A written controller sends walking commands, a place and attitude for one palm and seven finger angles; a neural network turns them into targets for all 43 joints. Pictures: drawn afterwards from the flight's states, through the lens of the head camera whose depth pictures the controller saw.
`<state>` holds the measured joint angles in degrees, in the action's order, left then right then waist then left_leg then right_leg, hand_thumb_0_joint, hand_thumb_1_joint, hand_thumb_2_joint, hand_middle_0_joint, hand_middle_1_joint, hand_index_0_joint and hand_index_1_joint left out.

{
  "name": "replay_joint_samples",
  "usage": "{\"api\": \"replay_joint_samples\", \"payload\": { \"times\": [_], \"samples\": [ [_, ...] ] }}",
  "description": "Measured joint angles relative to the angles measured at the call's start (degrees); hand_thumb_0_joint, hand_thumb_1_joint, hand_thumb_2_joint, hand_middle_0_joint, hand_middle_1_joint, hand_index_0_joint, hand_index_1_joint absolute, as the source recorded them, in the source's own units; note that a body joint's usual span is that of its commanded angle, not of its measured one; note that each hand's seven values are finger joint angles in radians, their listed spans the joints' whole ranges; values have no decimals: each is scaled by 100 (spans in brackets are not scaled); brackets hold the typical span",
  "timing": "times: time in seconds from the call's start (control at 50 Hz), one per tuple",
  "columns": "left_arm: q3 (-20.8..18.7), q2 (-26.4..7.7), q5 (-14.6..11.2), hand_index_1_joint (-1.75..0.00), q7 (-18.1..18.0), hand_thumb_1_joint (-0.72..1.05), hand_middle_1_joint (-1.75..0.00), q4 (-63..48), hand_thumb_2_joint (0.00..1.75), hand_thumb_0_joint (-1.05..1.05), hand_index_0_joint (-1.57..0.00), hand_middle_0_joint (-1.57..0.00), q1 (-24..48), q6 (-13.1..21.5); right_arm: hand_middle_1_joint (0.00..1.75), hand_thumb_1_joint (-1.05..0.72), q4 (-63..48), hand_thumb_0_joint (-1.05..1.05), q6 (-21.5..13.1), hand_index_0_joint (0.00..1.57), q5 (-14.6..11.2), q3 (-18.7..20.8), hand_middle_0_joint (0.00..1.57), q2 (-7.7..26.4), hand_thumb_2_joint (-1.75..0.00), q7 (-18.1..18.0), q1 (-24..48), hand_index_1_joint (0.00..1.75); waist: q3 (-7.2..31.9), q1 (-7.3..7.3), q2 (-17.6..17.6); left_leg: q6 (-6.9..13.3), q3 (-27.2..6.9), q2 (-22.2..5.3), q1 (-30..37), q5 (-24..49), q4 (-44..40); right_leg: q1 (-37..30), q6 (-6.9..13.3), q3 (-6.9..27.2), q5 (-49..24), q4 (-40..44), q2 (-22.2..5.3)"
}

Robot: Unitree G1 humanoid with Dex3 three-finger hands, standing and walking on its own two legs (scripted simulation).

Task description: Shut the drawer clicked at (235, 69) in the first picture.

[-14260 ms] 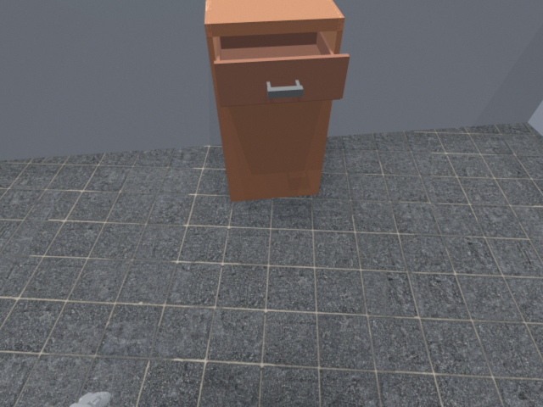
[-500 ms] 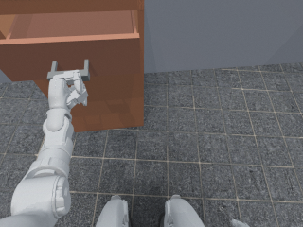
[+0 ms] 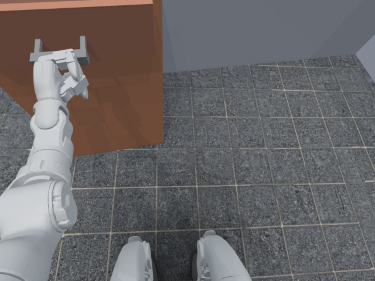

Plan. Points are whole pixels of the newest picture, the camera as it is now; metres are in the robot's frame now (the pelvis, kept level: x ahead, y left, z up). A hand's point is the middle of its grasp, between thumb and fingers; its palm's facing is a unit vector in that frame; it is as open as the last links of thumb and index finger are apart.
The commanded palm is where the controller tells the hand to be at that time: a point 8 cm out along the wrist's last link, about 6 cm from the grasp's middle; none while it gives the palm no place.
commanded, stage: push the drawer shut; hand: left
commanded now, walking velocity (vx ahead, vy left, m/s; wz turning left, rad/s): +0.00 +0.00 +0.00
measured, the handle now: (61, 50) +0.60 +0.22 +0.06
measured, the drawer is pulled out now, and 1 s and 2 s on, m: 0.04 0.00 0.00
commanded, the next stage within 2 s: pull the fist back off the drawer in 0.64 s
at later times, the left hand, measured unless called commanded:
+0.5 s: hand (83, 62) +0.56 +0.17 +0.06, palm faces +0.11 -0.99 -0.03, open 3.0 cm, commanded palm +0.56 +0.21 +0.06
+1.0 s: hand (79, 62) +0.56 +0.18 +0.06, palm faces +0.10 -0.99 -0.04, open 2.8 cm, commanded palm +0.56 +0.20 +0.06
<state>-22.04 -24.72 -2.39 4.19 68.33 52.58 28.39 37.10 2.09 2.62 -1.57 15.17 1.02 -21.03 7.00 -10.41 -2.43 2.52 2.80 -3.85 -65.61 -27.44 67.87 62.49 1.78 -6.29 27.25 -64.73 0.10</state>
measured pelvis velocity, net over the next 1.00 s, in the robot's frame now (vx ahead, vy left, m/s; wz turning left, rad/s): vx -0.02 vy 0.00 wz -0.01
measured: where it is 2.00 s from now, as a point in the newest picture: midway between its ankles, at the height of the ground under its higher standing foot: outside the picture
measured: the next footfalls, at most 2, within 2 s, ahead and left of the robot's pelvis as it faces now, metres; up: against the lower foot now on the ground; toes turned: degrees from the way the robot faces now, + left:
none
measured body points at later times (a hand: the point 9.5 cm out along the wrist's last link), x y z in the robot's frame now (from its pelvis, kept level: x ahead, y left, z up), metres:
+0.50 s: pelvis +0.01 +0.00 +0.00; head +0.17 +0.02 +0.42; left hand +0.55 +0.23 +0.06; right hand -0.01 -0.26 -0.11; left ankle +0.04 +0.09 -0.64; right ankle +0.03 -0.11 -0.64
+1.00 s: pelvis -0.02 +0.00 -0.02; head +0.16 +0.03 +0.39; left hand +0.55 +0.23 +0.06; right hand -0.06 -0.26 -0.11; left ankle +0.04 +0.09 -0.64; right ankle +0.03 -0.11 -0.64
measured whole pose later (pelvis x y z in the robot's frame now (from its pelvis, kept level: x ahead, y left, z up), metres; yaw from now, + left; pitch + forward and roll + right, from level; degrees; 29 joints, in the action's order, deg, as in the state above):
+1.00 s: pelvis -0.02 +0.00 -0.02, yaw -1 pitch +29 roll -6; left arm -22.2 -37.1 1.6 4.8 77.5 69.4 22.0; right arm 36.9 0.5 3.8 -4.6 15.9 0.7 -22.6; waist 5.7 -15.7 -2.8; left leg 2.4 -0.4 -4.5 -76.2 -26.0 72.5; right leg 71.1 2.5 -9.2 25.4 -67.2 0.8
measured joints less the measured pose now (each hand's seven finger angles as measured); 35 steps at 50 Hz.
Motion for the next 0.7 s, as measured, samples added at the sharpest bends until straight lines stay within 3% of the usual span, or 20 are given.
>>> {"api": "replay_joint_samples", "payload": {
  "times": [0.38,0.7],
  "samples": [
    [-165,-293,219,-160,-128,85,-160,282,93,0,-140,-140,506,-127,30,-90,-13,0,220,20,104,-44,21,-28,-89,81,-44,30,-21,-174,-36,5,-42,-34,-124,-87,21,80,-21,-24,35,72,51],
    [-142,-858,366,-160,16,72,-160,826,97,-4,-140,-140,1215,-271,30,-90,31,0,106,20,126,-176,21,31,-89,9,-87,30,-66,-365,-47,-39,-270,-48,-650,-11,306,485,55,-241,-14,-121,65]
  ]
}}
